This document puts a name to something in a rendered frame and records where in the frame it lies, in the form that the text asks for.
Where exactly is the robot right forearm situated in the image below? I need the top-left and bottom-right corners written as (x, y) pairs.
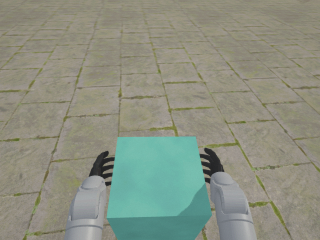
top-left (210, 171), bottom-right (257, 240)

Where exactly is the carton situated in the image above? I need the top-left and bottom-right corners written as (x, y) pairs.
top-left (106, 136), bottom-right (212, 240)

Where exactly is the robot right hand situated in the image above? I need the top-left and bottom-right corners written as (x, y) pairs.
top-left (199, 147), bottom-right (225, 184)

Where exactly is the robot left hand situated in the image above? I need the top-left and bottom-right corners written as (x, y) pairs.
top-left (89, 151), bottom-right (115, 186)

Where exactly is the robot left forearm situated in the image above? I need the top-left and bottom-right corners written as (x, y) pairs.
top-left (64, 175), bottom-right (107, 240)

